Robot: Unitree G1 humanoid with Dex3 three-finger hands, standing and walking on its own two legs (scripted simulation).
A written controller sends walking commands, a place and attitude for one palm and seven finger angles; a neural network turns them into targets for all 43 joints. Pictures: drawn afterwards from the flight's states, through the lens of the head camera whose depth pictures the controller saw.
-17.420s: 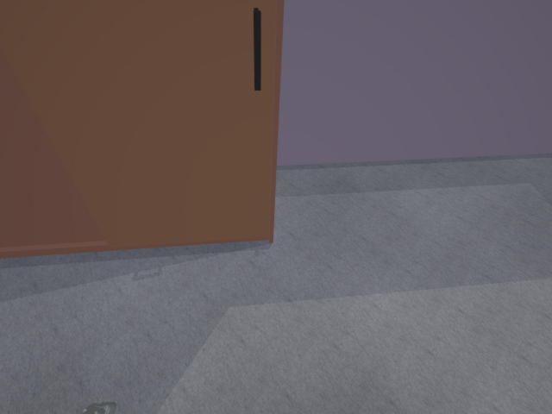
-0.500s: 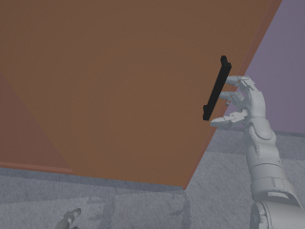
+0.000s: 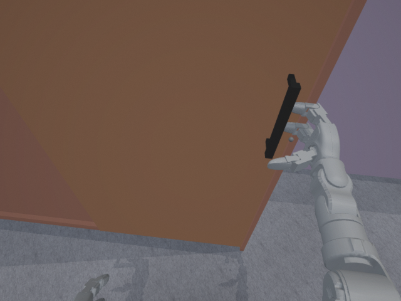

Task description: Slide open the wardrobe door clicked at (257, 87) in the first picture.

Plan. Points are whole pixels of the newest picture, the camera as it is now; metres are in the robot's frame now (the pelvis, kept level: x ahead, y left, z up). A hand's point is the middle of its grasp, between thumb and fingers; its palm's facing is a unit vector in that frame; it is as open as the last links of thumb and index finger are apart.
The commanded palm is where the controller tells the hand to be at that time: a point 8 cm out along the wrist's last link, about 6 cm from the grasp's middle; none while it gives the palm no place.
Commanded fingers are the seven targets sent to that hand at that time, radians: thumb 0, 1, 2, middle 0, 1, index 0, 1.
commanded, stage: slide the fingers in behind the handle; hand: right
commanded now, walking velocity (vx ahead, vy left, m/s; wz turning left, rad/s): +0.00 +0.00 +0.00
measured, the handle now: (279, 120) +0.47 -0.12 +0.13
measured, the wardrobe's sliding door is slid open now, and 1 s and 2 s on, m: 0.00 0.00 0.00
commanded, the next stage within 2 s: grip the handle and tug to test in 1.30 s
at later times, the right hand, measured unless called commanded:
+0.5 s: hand (274, 136) +0.42 -0.10 +0.13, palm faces -0.01 +1.00 +0.00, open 14.0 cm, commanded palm +0.39 -0.16 +0.13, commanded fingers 0.00 0.50 -0.30 0.30 1.20 0.30 1.20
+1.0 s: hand (270, 135) +0.42 -0.09 +0.13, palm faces +0.00 +1.00 +0.00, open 13.9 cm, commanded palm +0.39 -0.15 +0.13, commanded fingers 0.00 0.50 -0.30 0.30 1.20 0.30 1.20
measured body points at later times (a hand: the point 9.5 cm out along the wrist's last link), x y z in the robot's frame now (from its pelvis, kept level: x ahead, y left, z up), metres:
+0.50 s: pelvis +0.01 +0.01 +0.00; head +0.03 +0.02 +0.45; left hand +0.12 +0.26 -0.11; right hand +0.41 -0.15 +0.13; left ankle +0.00 +0.12 -0.73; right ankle +0.00 -0.11 -0.73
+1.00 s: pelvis +0.01 +0.01 +0.00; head +0.02 +0.03 +0.45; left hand +0.12 +0.26 -0.11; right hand +0.41 -0.15 +0.13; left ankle +0.00 +0.12 -0.73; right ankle +0.00 -0.11 -0.73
